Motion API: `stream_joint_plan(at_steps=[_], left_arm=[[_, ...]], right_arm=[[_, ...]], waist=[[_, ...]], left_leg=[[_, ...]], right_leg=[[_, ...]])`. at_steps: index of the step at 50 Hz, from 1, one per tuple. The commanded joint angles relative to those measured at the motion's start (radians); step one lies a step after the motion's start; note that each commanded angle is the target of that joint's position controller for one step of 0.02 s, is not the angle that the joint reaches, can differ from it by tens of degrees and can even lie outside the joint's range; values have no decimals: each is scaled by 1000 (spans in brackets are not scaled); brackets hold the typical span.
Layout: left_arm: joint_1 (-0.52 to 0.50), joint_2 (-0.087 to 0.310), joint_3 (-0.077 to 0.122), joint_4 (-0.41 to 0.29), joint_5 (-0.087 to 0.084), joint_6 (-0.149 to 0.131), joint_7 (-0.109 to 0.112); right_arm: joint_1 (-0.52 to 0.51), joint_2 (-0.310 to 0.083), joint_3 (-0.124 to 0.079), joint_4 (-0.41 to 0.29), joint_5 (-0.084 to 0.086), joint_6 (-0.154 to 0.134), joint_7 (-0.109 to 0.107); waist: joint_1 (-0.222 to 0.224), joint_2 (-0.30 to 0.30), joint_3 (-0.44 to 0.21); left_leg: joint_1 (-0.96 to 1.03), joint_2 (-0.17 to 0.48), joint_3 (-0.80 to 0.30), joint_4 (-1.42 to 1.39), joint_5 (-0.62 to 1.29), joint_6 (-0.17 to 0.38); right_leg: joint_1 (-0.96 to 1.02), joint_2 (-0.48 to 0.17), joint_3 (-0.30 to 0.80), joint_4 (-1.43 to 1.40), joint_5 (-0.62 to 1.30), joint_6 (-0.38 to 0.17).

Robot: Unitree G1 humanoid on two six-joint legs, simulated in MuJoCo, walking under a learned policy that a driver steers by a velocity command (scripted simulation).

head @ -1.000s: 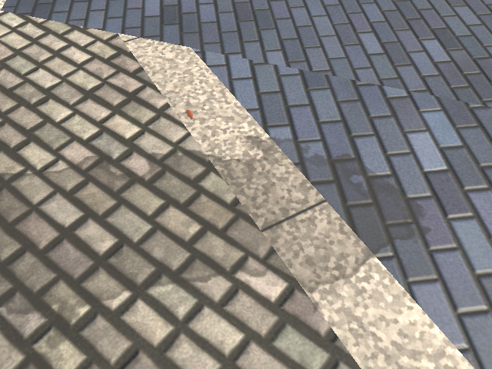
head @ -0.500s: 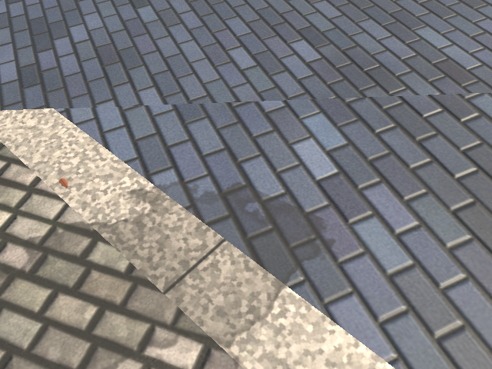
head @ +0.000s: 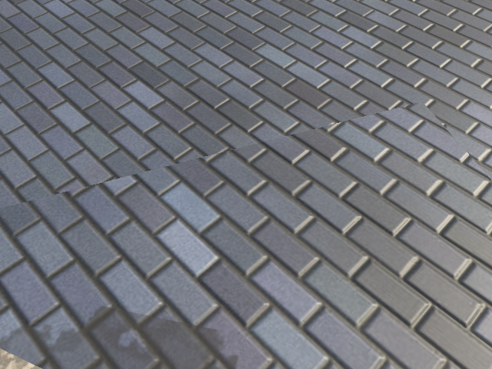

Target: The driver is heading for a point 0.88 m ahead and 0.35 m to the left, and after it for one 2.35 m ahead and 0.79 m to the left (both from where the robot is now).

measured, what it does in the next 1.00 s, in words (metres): walks ahead, turning left: right foot, then left foot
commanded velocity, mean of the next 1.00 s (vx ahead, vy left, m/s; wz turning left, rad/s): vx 0.97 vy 0.00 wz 0.73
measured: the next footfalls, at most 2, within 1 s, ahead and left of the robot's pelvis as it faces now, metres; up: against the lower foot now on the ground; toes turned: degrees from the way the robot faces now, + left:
right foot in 0.28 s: +0.46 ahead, -0.13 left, +0.00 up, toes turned +11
left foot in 0.72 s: +0.78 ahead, +0.19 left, +0.00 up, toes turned +38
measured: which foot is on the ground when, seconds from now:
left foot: down 0.00-0.26, up 0.28-0.70, down 0.72-1.00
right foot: up 0.00-0.26, down 0.28-0.72, up 0.74-1.00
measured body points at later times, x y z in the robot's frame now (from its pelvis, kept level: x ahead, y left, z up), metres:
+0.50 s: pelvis +0.45 -0.01 +0.01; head +0.47 -0.01 +0.46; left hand +0.37 +0.28 -0.11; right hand +0.69 -0.22 -0.09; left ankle +0.44 +0.11 -0.63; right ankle +0.42 -0.14 -0.73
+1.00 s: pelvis +0.83 +0.21 +0.00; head +0.85 +0.23 +0.45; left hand +0.83 +0.53 -0.06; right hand +1.02 +0.00 -0.12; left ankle +0.75 +0.17 -0.73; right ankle +1.10 +0.22 -0.66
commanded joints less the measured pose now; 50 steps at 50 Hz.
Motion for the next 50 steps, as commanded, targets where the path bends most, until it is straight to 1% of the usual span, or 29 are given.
stream_joint_plan(at_steps=[1,4,7,10,12,13,14,15,16,17,18,20,21,24,29,31,33,35,36,37,38,39,40,41,43,44,46,49,50], left_arm=[[-44,5,-21,-135,30,-2,-15],[-208,15,-43,-208,25,2,-27],[-324,1,-65,-252,-8,-8,-43],[-338,51,-49,-252,-12,-9,-22],[-196,106,-21,-214,-7,-17,2],[-47,140,-2,-178,-1,-22,19],[146,220,25,-162,20,-22,44],[207,280,42,-152,60,-15,49],[161,249,50,-147,28,-4,43],[69,148,30,-156,16,-5,37],[36,97,18,-144,10,-9,30],[67,57,6,-97,4,-18,29],[80,34,3,-68,-12,-23,26],[97,20,1,-32,-30,-44,14],[98,93,10,-7,-25,-50,29],[143,148,17,-1,-23,-42,40],[167,222,34,-11,-18,-12,58],[75,265,49,-52,-8,22,63],[66,234,47,-73,-13,27,46],[151,62,2,-116,14,20,33],[93,121,2,-229,-12,-4,32],[4,159,1,-243,-10,-26,33],[-14,159,-2,-238,-6,-32,33],[-8,140,-9,-225,12,-23,38],[34,119,-14,-218,30,26,35],[17,110,-16,-212,35,48,32],[-72,81,-30,-258,18,48,24],[-117,-11,-58,-243,6,40,1],[-100,-19,-60,-234,-5,37,0]], right_arm=[[95,-18,10,3,18,-31,1],[112,-49,4,-12,28,-39,-3],[128,-118,-19,-31,37,-45,4],[187,-135,-23,-22,48,-38,9],[209,-170,-31,-14,44,-27,6],[188,-184,-36,-22,47,-25,9],[148,-130,-24,-56,50,-30,12],[230,38,14,-100,92,-28,1],[190,-30,10,-121,79,-15,-7],[91,-59,2,-120,57,-1,-5],[39,-53,1,-124,42,7,7],[8,-16,2,-137,15,33,29],[-14,9,8,-148,9,50,37],[-123,18,19,-223,3,74,57],[-298,-13,42,-300,4,71,85],[-311,-31,43,-302,8,69,88],[-196,-74,30,-272,13,65,77],[190,-158,-16,-163,13,61,48],[223,-206,-46,-130,29,67,24],[105,-298,-55,-161,21,78,11],[134,-346,-71,-208,13,91,4],[132,-298,-67,-200,14,90,-11],[105,-251,-55,-184,17,82,-20],[80,-225,-47,-177,23,67,-19],[39,-175,-25,-185,28,35,-22],[15,-152,-18,-189,34,24,-19],[35,-136,-8,-167,32,3,-16],[116,-121,0,-120,58,-7,-4],[143,-119,2,-106,63,-9,-1]], waist=[[51,68,22],[39,20,86],[8,71,87],[-15,64,46],[50,61,-81],[126,66,-166],[216,15,-289],[157,-210,-434],[137,-226,-407],[124,-115,-225],[109,-40,-133],[64,-65,-52],[50,-70,-36],[22,-69,14],[6,-5,116],[-3,-16,99],[-77,-63,3],[-263,-65,-182],[-247,75,-188],[-64,259,-142],[-102,217,-360],[-103,68,-227],[-49,-19,-90],[3,-74,-38],[77,-66,2],[84,-84,14],[79,-59,91],[4,-29,13],[-2,45,4]], left_leg=[[142,273,-531,-343,-162,200],[10,224,-409,-438,-67,193],[-116,194,-337,-474,164,153],[99,213,-339,-371,401,118],[192,186,-307,-93,664,80],[100,148,-293,128,621,61],[-73,98,-255,430,375,47],[-354,31,-172,761,-274,31],[-456,80,-151,876,-187,49],[-497,130,-138,867,-94,49],[-478,160,-137,819,-50,41],[-432,194,-135,774,-44,28],[-439,206,-125,774,-38,26],[-512,223,-93,743,49,20],[-363,176,55,371,258,60],[-233,98,138,278,251,96],[-83,20,172,255,161,124],[343,-15,83,211,77,182],[530,4,-28,113,22,206],[627,208,-391,161,229,273],[803,331,-798,-98,-32,430],[690,357,-869,-258,-179,387],[523,330,-807,-283,-155,348],[370,286,-728,-282,-82,319],[133,215,-604,-284,23,308],[54,158,-537,-314,-21,285],[-53,129,-403,-296,454,255],[-44,41,-209,-243,852,107],[-12,60,-202,-200,908,81]], right_leg=[[-297,-114,44,-85,-29,43],[-275,-136,-25,-333,111,101],[26,-74,-88,-617,283,126],[57,-43,-84,-737,318,116],[241,13,-99,-800,184,91],[446,-24,-81,-783,157,79],[669,-226,111,-795,-102,52],[891,-538,576,-908,-381,-20],[792,-525,758,-1029,-537,-56],[645,-460,573,-1036,-460,-32],[525,-416,410,-1038,-253,-17],[397,-347,187,-1052,33,24],[375,-316,117,-1076,60,45],[351,-318,-44,-1110,292,48],[283,-240,-313,-1179,529,90],[342,-243,-362,-1105,922,106],[430,-272,-360,-884,1291,114],[300,-308,-313,-386,1279,88],[80,-168,-316,-18,594,107],[-277,-45,-243,363,-280,138],[-468,-11,-23,428,-226,152],[-542,-69,19,336,-154,147],[-514,-105,18,225,-110,144],[-438,-130,18,156,-109,149],[-303,-165,20,33,-145,180],[-264,-180,5,-35,-141,192],[-203,-181,-63,-263,21,194],[25,-78,-170,-523,449,116],[59,-66,-168,-549,497,95]])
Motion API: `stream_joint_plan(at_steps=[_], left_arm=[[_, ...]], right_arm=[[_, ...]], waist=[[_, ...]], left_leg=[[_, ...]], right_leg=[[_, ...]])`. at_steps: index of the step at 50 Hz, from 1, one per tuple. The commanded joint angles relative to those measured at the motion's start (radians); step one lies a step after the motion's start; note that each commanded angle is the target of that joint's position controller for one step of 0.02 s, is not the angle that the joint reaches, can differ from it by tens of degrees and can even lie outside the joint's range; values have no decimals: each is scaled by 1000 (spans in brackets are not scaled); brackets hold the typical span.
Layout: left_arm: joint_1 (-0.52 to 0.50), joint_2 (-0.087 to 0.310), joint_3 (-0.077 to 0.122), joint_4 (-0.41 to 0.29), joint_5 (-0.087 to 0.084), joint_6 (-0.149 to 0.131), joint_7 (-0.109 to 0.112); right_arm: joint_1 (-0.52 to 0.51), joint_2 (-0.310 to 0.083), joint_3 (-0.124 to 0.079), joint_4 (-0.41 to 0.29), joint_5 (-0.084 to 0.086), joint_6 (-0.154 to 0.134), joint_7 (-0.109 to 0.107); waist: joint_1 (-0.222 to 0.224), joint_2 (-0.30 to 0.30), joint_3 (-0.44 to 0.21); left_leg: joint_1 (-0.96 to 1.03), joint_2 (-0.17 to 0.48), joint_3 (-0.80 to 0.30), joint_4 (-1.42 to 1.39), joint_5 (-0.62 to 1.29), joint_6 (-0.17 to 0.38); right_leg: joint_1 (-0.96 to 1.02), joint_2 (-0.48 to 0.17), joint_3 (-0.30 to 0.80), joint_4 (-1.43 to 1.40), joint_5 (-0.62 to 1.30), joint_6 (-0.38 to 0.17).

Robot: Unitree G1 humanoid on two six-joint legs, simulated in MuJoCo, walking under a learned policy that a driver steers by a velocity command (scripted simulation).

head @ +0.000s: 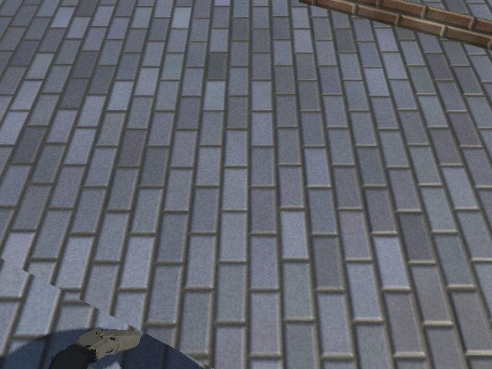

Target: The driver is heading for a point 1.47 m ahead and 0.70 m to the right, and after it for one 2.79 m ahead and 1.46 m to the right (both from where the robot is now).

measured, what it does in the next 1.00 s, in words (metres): walks ahead, turning right: right foot, then left foot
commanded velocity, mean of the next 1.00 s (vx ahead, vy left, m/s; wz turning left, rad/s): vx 0.15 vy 0.00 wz -0.68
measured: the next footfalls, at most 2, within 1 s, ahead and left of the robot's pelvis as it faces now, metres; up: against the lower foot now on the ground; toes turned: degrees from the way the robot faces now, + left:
right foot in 0.08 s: +0.24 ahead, -0.13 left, +0.00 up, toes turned +1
left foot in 0.44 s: +0.35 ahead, +0.06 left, +0.00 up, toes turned -20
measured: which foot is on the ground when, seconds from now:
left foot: down 0.00-0.08, up 0.10-0.42, down 0.44-0.86, up 0.88-1.00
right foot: up 0.00-0.06, down 0.08-0.44, up 0.46-0.82, down 0.84-1.00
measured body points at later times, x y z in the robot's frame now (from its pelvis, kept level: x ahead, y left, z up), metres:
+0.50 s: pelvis +0.25 -0.03 +0.00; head +0.27 -0.03 +0.45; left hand +0.43 +0.20 -0.10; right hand +0.37 -0.31 -0.07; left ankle +0.31 +0.07 -0.73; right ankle +0.20 -0.13 -0.70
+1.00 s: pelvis +0.29 -0.10 -0.02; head +0.30 -0.12 +0.43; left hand +0.55 +0.01 -0.12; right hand +0.24 -0.43 -0.08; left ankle +0.38 +0.03 -0.66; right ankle +0.22 -0.15 -0.73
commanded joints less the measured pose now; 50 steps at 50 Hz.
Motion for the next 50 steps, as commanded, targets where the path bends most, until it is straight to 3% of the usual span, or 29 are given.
stream_joint_plan(at_steps=[1,2,3,4,5,6,7,8,9,10,11,13,15,20,21,22,23,24,25,28,32,36,41,42,43,44,45,48,50], left_arm=[[-3,3,-16,-40,4,-7,-66],[267,91,29,33,8,-2,-65],[594,189,73,145,-6,-16,-45],[902,256,114,256,-51,-4,5],[716,239,95,236,-83,-14,16],[688,273,63,209,-2,-78,-53],[573,230,81,197,24,-87,-52],[355,168,68,137,13,-84,-54],[218,94,50,132,-15,-73,-47],[188,87,33,100,-30,-80,-46],[128,102,37,86,-19,-79,-56],[119,174,68,84,-5,-105,-68],[206,210,81,91,6,-108,-61],[289,216,90,48,-31,-74,-65],[215,202,91,20,-12,-68,-64],[183,149,71,10,-22,-68,-68],[262,42,35,-15,-26,-68,-77],[298,35,29,-48,0,-61,-69],[303,149,66,-11,11,-40,-51],[250,129,67,-17,56,-2,-24],[176,78,18,-75,30,-8,-109],[98,117,29,-123,38,-5,-120],[220,144,72,-64,23,-13,-108],[353,191,104,-16,-1,-29,-94],[491,326,151,36,-3,-59,-52],[443,439,157,-27,16,-64,-39],[401,274,119,-17,48,-89,-46],[193,163,61,-3,-20,-75,-55],[107,172,45,-36,1,-56,-47]], right_arm=[[84,-136,-13,-45,-110,-79,57],[-89,-241,-48,-90,-161,-93,82],[-403,-323,-78,-213,-147,-108,86],[-520,-239,-78,-158,44,-81,16],[-364,-89,-32,-176,42,-61,-10],[158,173,60,-180,-115,-65,91],[-31,-56,9,-180,-95,-55,99],[-109,-153,-5,-228,-80,-36,72],[-189,-143,-4,-237,-103,-7,30],[-165,-89,28,-288,-123,-17,-3],[-134,-95,33,-280,-115,-13,-18],[-158,-73,46,-277,-100,6,-13],[-205,-1,76,-289,-104,36,14],[-298,-105,27,-335,-60,26,-9],[-185,-123,19,-295,-52,13,-19],[-77,-153,3,-262,-29,-3,-32],[9,-236,-21,-255,-11,-27,-49],[-106,-231,-21,-290,-67,-26,-31],[-175,-147,-14,-302,-85,-36,-30],[-325,-26,31,-310,-24,-51,-60],[-300,-162,-14,-299,-87,-62,-115],[-197,-202,-20,-250,-68,-77,-122],[-295,-277,-46,-290,-109,-80,-90],[-359,-275,-46,-308,-110,-79,-75],[-348,-183,-32,-357,-108,-79,-57],[-371,-98,1,-464,-82,-81,-31],[-463,-112,-2,-454,3,-79,-29],[-338,-152,-2,-380,-73,-34,-41],[-244,-136,21,-329,-96,3,-34]], waist=[[23,71,-68],[169,74,-117],[376,-65,-131],[576,-11,-283],[372,-249,-143],[27,-177,-466],[147,-15,-141],[114,54,-209],[35,210,-91],[-8,-16,-183],[-57,-57,-99],[-47,91,-111],[7,5,-124],[63,-71,-108],[22,-89,-136],[-36,-13,-163],[-11,156,-326],[30,305,-335],[31,48,-174],[100,91,-133],[37,74,-141],[-6,93,-119],[58,112,-93],[137,46,-115],[167,-219,-162],[110,-258,-365],[199,-101,-120],[46,-75,-106],[-9,-33,-138]], left_leg=[[-532,125,32,-1,717,-87],[-630,137,19,76,846,-130],[-777,147,0,293,913,-217],[-466,133,98,832,926,-214],[-579,-42,213,1157,-265,-218],[-737,33,-232,1307,-345,-264],[-962,108,-158,1379,-284,-337],[-921,168,-143,1261,-232,-315],[-836,250,-56,1018,-97,-260],[-612,275,-82,934,-202,-286],[-541,290,-82,876,-265,-305],[-339,308,19,654,-127,-329],[-249,260,81,525,-9,-313],[-281,161,58,198,12,-247],[-162,174,8,167,116,-220],[-6,215,-16,20,284,-139],[310,466,-226,29,776,134],[344,722,-513,-36,958,379],[168,725,-428,-71,788,298],[-55,487,-57,-85,669,91],[-120,459,129,-12,761,51],[-17,507,165,82,711,11],[-189,544,221,200,473,-102],[-272,498,273,359,418,-141],[-453,333,322,680,-64,-238],[-619,160,162,798,-473,-277],[-790,185,1,854,-441,-254],[-761,263,-59,930,-292,-262],[-574,246,3,948,-136,-282]], right_leg=[[661,187,-131,-55,190,30],[891,244,-149,142,216,47],[1071,249,-133,102,159,35],[1024,167,-120,-162,289,-111],[947,34,123,-359,802,-164],[1277,-269,673,-243,1136,-577],[1068,-250,699,-293,1014,-547],[930,-218,577,-300,779,-493],[665,-57,460,-479,415,-367],[498,-41,449,-487,612,-434],[348,-56,492,-540,561,-451],[198,74,342,-552,346,-337],[204,154,263,-504,377,-303],[491,89,440,-363,284,-310],[460,79,454,-266,348,-279],[384,124,426,-162,333,-215],[216,252,285,60,27,-101],[-58,345,156,231,-669,-20],[-66,199,136,376,-645,1],[108,131,30,472,-429,38],[161,95,-22,571,-294,50],[71,34,-37,358,-281,57],[429,107,-161,22,-245,-11],[622,173,-197,-126,-101,-55],[848,142,-38,-282,444,-211],[971,-126,482,-346,701,-481],[842,-194,488,-336,618,-440],[563,-152,384,-253,392,-345],[346,-78,282,-253,462,-314]])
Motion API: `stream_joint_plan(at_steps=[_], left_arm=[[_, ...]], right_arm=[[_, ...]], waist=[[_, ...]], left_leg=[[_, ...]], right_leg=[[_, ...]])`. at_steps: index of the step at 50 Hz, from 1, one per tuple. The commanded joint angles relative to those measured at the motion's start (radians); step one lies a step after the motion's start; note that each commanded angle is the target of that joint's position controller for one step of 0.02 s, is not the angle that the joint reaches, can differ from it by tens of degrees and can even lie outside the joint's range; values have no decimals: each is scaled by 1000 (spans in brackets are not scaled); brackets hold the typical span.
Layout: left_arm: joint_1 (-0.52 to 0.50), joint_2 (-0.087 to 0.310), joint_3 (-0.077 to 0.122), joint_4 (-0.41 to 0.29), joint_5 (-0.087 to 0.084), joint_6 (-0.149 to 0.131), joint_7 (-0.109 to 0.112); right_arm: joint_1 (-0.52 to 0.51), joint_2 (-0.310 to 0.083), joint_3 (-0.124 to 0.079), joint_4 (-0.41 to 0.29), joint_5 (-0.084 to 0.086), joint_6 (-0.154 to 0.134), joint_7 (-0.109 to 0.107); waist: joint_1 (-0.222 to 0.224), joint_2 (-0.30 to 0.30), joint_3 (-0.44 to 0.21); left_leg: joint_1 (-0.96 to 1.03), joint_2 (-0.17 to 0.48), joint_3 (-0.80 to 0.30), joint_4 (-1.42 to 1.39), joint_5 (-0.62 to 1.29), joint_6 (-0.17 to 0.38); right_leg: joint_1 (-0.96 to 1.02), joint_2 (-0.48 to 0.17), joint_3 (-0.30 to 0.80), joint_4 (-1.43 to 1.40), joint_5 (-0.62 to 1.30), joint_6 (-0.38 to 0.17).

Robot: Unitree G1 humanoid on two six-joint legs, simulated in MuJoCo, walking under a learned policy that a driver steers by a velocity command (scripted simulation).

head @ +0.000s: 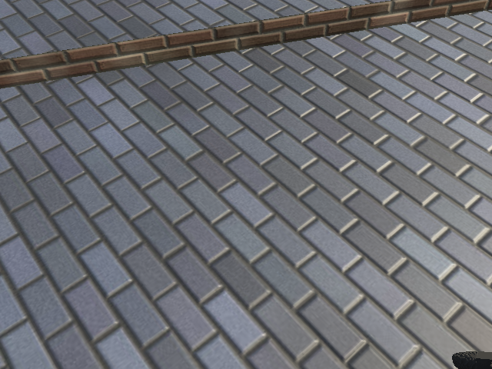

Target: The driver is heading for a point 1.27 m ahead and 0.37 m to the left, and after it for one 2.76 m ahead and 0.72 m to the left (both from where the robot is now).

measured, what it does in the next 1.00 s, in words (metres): goes down, turning left: left foot 0.15 m lower, then right foot 0.15 m higher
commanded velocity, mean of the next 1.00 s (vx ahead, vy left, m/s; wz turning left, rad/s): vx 0.00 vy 0.00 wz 0.39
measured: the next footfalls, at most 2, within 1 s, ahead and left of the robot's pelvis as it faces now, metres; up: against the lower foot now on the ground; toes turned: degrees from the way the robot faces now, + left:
left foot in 0.32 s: +0.17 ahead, +0.16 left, -0.15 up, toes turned -5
right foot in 0.72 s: +0.02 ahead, -0.10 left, +0.00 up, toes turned +13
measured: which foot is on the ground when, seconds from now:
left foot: up 0.00-0.30, down 0.32-0.74, up 0.76-1.00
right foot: down 0.00-0.36, up 0.38-0.70, down 0.72-1.00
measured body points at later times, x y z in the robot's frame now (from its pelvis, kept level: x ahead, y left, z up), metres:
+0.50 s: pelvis +0.06 +0.05 -0.12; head +0.08 +0.05 +0.33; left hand +0.17 +0.29 -0.24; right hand +0.14 -0.21 -0.24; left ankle +0.13 +0.16 -0.86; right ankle +0.01 -0.07 -0.62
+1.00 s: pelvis +0.04 -0.03 -0.02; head +0.06 -0.03 +0.43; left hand +0.03 +0.24 -0.13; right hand +0.32 -0.16 -0.11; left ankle +0.07 +0.12 -0.60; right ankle -0.02 -0.11 -0.71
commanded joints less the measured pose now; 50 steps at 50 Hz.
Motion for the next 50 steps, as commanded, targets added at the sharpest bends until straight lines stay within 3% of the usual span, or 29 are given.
stream_joint_plan(at_steps=[1,4,6,9,11,13,15,17,18,19,20,21,22,23,24,27,33,36,37,38,39,40,41,42,43,44,46,48,50], left_arm=[[-152,109,0,-102,11,-10,15],[-42,81,-22,-57,11,-26,65],[35,73,-27,-25,-9,-19,73],[80,77,-41,13,-21,4,69],[79,111,-37,25,-10,16,47],[72,79,-53,42,-35,22,40],[53,82,-74,87,-31,33,18],[140,55,-93,89,-55,38,-9],[233,66,-73,67,-23,43,1],[162,76,-59,10,-4,64,32],[69,64,-43,-29,16,82,72],[55,33,-48,-85,6,84,103],[5,8,-56,-101,10,87,117],[-192,-6,-38,-148,-98,99,162],[44,-46,-77,-114,26,102,134],[70,-43,-59,-141,8,143,104],[-66,-7,-37,-248,-41,154,73],[65,48,9,-218,-42,142,56],[248,112,38,-157,-33,116,72],[383,157,40,-104,38,85,110],[399,94,4,-90,69,77,118],[239,77,-5,-103,73,82,85],[24,12,-17,-109,51,84,47],[-132,-29,-20,-122,9,81,29],[-249,-28,-19,-144,-15,60,25],[-313,-17,-19,-149,2,32,25],[-402,21,-30,-153,19,-1,58],[-226,45,-36,-72,11,-24,116],[-37,48,-35,-10,7,-26,153]], right_arm=[[103,-79,3,-15,-35,30,26],[45,-50,19,-6,-39,27,52],[-14,-36,31,-2,-44,32,64],[-89,48,68,25,-62,54,94],[-84,22,61,31,-25,61,109],[-72,13,57,56,-4,60,113],[30,1,34,96,14,62,103],[154,-68,-9,116,33,37,93],[145,-164,-44,97,24,23,85],[186,-168,-62,91,8,12,81],[250,-153,-71,109,11,-7,76],[236,-168,-83,118,22,-15,79],[247,-125,-70,144,15,-23,80],[219,-150,-72,164,96,55,24],[243,-62,-36,172,9,-20,67],[204,-54,-34,169,18,-51,40],[267,-107,-56,186,-5,-79,0],[81,-99,-48,103,-10,-44,15],[87,7,-12,72,-37,-30,32],[-83,164,55,-57,-70,-10,79],[-260,188,83,-80,-36,-27,66],[-249,198,88,-42,12,-43,40],[-94,127,62,30,18,-35,16],[43,40,32,92,-11,-35,2],[219,-33,10,150,-46,-16,31],[263,-55,-5,164,-60,9,66],[171,-35,-3,136,-30,27,106],[80,1,13,87,5,18,123],[-1,38,19,52,-11,5,136]], waist=[[-68,-59,-114],[21,-72,-94],[75,-20,-72],[112,-60,-6],[98,-91,7],[96,-76,6],[31,-61,-6],[-7,-19,-93],[52,118,-251],[-21,180,-361],[-70,121,-360],[-74,131,-313],[-72,84,-201],[-50,-32,-121],[6,48,-144],[67,72,-63],[21,135,-135],[148,131,-196],[175,-12,-293],[246,-326,-42],[306,-42,144],[222,-106,114],[93,-199,1],[-7,-144,-57],[-98,-112,-114],[-141,-85,-119],[-141,68,-76],[-28,55,-87],[58,-13,-84]], left_leg=[[35,-1,3,30,297,-13],[-108,35,-56,-88,460,-25],[-200,65,-53,-312,549,-30],[-7,37,25,-638,815,-1],[106,22,21,-687,793,4],[115,55,-15,-885,846,6],[337,81,22,-965,971,37],[630,75,88,-900,1065,138],[820,182,-52,-722,1380,310],[950,281,-243,-764,1303,439],[982,319,-319,-781,1069,427],[887,415,-512,-830,750,461],[725,426,-565,-882,549,467],[615,422,-583,-928,685,448],[437,318,-443,-920,527,435],[137,148,-333,-975,558,390],[256,207,-465,-1024,573,374],[64,208,-505,-1131,550,437],[-168,106,-403,-928,383,361],[-871,-196,-226,-627,-58,139],[-1133,-165,-419,-513,-86,49],[-1083,-139,-416,-449,37,-34],[-884,-119,-296,-323,152,-85],[-616,-124,-146,-189,243,-94],[-349,-101,19,34,366,-99],[-179,-90,55,293,419,-93],[-221,-64,-6,442,534,-4],[-403,-24,-41,293,593,30],[-527,4,-3,155,608,24]], right_leg=[[-92,-216,249,-221,831,-214],[29,-232,329,-146,604,-217],[87,-216,335,-76,393,-207],[-131,-129,324,-29,-15,-201],[-251,-154,409,-24,-113,-224],[-192,-169,463,48,-89,-199],[-299,-199,479,147,-97,-162],[-390,-128,325,298,-128,-51],[-461,-16,120,535,-221,52],[-591,59,-1,831,-503,126],[-689,33,-23,1052,-533,171],[-756,3,57,1124,-447,220],[-798,-45,93,1137,-369,215],[-771,-70,67,1160,-310,188],[-645,-70,67,1177,-222,171],[-420,-37,-68,1186,-179,116],[-310,11,-38,753,-431,37],[65,92,-17,345,-377,-43],[401,-9,226,219,1,-191],[583,-441,1044,-207,372,-511],[513,-552,1301,-335,533,-480],[407,-482,1074,-265,531,-383],[227,-405,760,-194,512,-313],[15,-304,475,-133,473,-211],[-210,-241,258,-106,433,-174],[-427,-231,179,-155,352,-180],[-389,-276,110,-175,396,-179],[-52,-281,15,-127,506,-143],[227,-265,-40,-109,485,-100]])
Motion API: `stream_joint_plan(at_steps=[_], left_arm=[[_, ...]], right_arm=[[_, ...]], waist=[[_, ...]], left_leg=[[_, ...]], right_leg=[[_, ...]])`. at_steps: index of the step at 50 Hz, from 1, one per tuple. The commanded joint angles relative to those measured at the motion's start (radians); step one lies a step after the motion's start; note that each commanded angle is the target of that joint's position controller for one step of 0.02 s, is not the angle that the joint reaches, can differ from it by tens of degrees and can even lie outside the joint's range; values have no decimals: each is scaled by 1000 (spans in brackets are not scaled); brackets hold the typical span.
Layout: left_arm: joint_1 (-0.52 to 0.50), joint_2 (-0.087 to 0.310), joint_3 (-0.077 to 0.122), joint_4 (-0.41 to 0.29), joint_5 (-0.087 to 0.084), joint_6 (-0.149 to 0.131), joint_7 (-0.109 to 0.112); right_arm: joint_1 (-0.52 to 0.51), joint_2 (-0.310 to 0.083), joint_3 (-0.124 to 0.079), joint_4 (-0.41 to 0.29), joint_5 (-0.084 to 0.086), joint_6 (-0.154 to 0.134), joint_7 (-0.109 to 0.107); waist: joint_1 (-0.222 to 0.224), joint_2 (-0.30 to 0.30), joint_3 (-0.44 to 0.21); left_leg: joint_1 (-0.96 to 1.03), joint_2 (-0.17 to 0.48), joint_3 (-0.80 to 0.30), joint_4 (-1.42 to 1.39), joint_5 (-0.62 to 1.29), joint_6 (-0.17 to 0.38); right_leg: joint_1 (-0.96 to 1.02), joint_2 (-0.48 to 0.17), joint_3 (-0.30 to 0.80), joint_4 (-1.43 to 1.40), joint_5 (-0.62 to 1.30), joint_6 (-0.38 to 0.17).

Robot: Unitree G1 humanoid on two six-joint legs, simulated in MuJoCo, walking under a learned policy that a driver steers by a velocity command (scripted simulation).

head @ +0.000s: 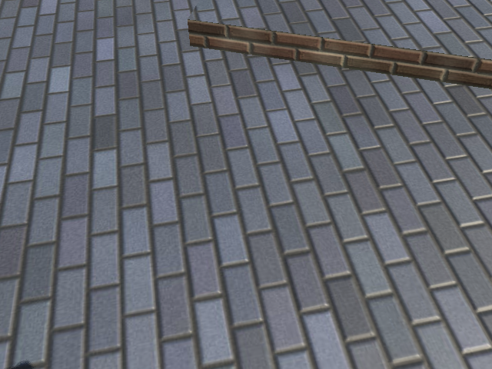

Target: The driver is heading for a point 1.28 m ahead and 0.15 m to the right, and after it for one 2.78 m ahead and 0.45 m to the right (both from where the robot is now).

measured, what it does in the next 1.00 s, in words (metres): goes down: left foot 0.15 m lower, then right foot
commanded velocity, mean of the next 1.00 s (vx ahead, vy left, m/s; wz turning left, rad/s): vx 0.39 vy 0.00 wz -0.12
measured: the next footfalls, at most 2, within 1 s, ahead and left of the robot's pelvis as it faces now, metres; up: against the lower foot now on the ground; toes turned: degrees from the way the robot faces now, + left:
left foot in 0.44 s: +0.23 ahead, +0.17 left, -0.15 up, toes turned +15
right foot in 0.84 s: +0.62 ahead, +0.00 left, -0.15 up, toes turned -1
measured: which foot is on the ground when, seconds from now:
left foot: up 0.00-0.42, down 0.44-0.84, up 0.86-1.00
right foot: down 0.00-0.44, up 0.46-0.82, down 0.84-1.00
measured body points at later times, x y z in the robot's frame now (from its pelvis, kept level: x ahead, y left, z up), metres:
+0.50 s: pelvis +0.18 +0.07 -0.11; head +0.22 +0.08 +0.34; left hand -0.04 +0.28 -0.22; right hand +0.44 -0.07 -0.22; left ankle +0.19 +0.16 -0.83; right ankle -0.01 -0.08 -0.60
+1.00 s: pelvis +0.47 +0.04 -0.11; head +0.53 +0.01 +0.33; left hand +0.65 +0.31 -0.20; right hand +0.64 -0.24 -0.22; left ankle +0.45 +0.23 -0.73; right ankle +0.58 +0.00 -0.83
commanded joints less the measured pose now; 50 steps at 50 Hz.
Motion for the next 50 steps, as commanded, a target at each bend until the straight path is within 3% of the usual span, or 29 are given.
stream_joint_plan(at_steps=[1,5,7,9,11,12,13,15,18,19,20,21,22,23,24,25,26,27,28,31,32,38,41,42,43,44,45,47,50], left_arm=[[103,108,24,-17,-3,-43,57],[288,67,6,73,1,-25,40],[210,62,3,54,-30,-31,21],[173,113,5,86,32,-37,-55],[162,122,7,129,25,-39,-80],[139,158,71,87,-110,-3,-31],[188,173,75,113,-106,16,-7],[274,128,88,141,-87,39,12],[313,109,108,159,-86,56,3],[333,99,97,191,24,56,-7],[359,104,107,216,3,57,-15],[323,138,110,218,-9,55,-19],[330,118,114,237,-22,55,-21],[278,43,105,230,-43,47,-23],[258,54,101,156,-93,24,-18],[109,82,103,81,-87,12,-9],[8,137,114,74,-54,8,-6],[53,122,115,98,-35,18,-11],[94,97,112,127,-28,35,-23],[124,19,98,140,-28,58,-44],[89,16,105,118,-142,30,-1],[-133,31,102,-12,-93,28,-64],[141,159,161,34,-89,49,-90],[251,206,184,65,-91,58,-76],[176,270,184,43,-86,67,-57],[116,290,168,-33,-40,44,-64],[43,252,171,-93,-38,46,-64],[-99,195,155,-119,-100,43,-57],[-167,199,162,-170,-95,65,-27]], right_arm=[[-49,-11,-7,-87,-7,-6,25],[-219,12,0,-139,-5,-19,15],[-215,-13,-3,-73,-14,-13,27],[-179,-41,-16,-39,-9,29,30],[-168,-75,-25,-18,-11,51,17],[-333,-48,-41,-86,215,53,14],[-386,11,-15,-95,225,48,21],[-421,56,-11,-96,185,48,41],[-407,56,-21,-58,175,55,58],[-292,32,-32,26,35,74,-10],[-180,11,-46,82,21,82,-34],[42,-40,-70,176,24,84,-51],[215,-113,-97,247,10,82,-54],[352,-179,-112,271,16,73,-54],[458,-171,-104,271,39,61,-52],[434,-233,-123,295,29,71,-70],[215,-114,-92,242,50,52,-83],[119,-65,-83,240,43,30,-90],[74,-13,-63,243,40,7,-95],[52,0,-55,263,47,-43,-102],[-64,35,-56,236,92,-54,-98],[30,-138,-94,240,94,-9,-158],[-34,-206,-116,185,105,30,-161],[-63,-163,-106,167,104,24,-146],[-27,-2,-71,129,49,8,-116],[137,-21,-56,97,74,-27,-92],[49,-112,-69,88,86,-37,-89],[-44,-110,-79,72,73,-6,-115],[-56,-118,-94,60,70,43,-123]], waist=[[46,-69,14],[111,-96,76],[67,-75,89],[5,-117,132],[-13,-64,185],[70,83,205],[96,62,176],[133,11,182],[126,-20,237],[99,-43,201],[65,-42,119],[-62,-5,61],[-136,37,-1],[-200,79,-103],[-257,48,-280],[-258,182,-226],[-177,34,18],[-104,103,85],[-22,20,183],[60,58,277],[47,114,251],[-9,65,129],[145,72,-58],[204,-15,-81],[79,-401,-28],[0,-396,-358],[38,-170,-361],[-49,67,-117],[-93,-10,-29]], left_leg=[[-193,78,26,-23,-59,15],[-353,112,-2,-304,42,16],[-44,123,97,-674,306,20],[253,96,104,-579,306,58],[191,113,33,-648,173,98],[140,81,-33,-800,217,94],[134,68,4,-886,212,79],[147,88,12,-929,135,77],[223,102,34,-958,-58,128],[442,101,143,-1036,129,150],[728,65,171,-1000,81,161],[966,10,224,-1037,17,178],[1300,92,78,-1019,-2,215],[1532,246,-44,-705,196,249],[1667,419,-225,-721,181,308],[1543,520,-478,-1081,-496,357],[1289,435,-350,-1218,-620,274],[1131,431,-346,-1235,-563,276],[926,390,-236,-1270,-391,259],[709,338,-10,-1290,185,271],[743,334,15,-1249,344,230],[886,236,246,-1150,548,135],[879,243,244,-718,728,102],[732,169,237,-418,367,49],[436,-60,208,25,-669,-11],[281,-91,-80,192,-710,13],[282,-50,-119,138,-631,46],[277,26,-95,-89,-493,51],[424,40,-89,-319,-390,50]], right_leg=[[373,-240,207,-225,737,-57],[507,-304,297,-249,753,-49],[267,-225,177,-284,490,-8],[-14,-294,231,-403,276,-47],[91,-354,299,-430,112,-79],[223,-298,208,-295,284,-43],[323,-312,190,-247,307,-45],[395,-350,234,-198,289,-75],[378,-390,288,-175,297,-103],[340,-316,165,-114,307,-80],[225,-276,137,6,374,-89],[151,-223,72,238,527,-88],[-126,-164,80,581,266,-70],[-436,-79,160,996,-238,-57],[-579,-47,363,1062,-136,-69],[-750,-38,289,1032,45,-47],[-731,-81,317,777,274,-36],[-637,-95,330,722,331,-19],[-508,-123,367,563,392,22],[-317,-135,342,322,424,86],[-381,-159,415,305,442,116],[-156,-44,154,-169,733,46],[240,64,126,-210,636,-27],[446,50,202,-298,737,-67],[556,-91,498,-292,1304,-173],[776,-335,997,-449,1169,-396],[714,-311,1007,-523,877,-355],[406,-203,859,-571,606,-222],[136,-83,717,-587,653,-104]])
Keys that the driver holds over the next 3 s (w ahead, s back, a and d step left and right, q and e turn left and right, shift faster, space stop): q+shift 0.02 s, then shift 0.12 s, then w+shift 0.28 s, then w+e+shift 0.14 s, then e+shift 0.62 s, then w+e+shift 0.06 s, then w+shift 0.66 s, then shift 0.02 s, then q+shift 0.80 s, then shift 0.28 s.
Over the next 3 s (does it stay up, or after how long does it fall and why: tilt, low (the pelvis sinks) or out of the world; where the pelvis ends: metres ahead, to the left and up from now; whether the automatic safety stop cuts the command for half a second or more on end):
stays up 1.39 -0.36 -0.09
